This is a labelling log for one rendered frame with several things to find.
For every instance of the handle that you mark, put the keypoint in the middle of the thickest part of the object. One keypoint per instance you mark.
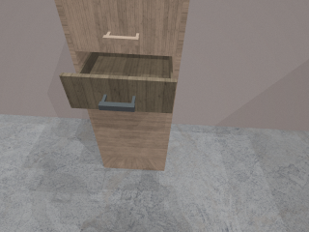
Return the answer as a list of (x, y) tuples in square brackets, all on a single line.
[(116, 106), (124, 40)]

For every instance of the cabinet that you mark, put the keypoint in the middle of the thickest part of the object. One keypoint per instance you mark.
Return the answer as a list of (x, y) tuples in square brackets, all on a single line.
[(127, 140)]

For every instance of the drawer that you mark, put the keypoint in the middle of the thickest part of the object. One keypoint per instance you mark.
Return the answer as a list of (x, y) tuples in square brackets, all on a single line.
[(121, 76)]

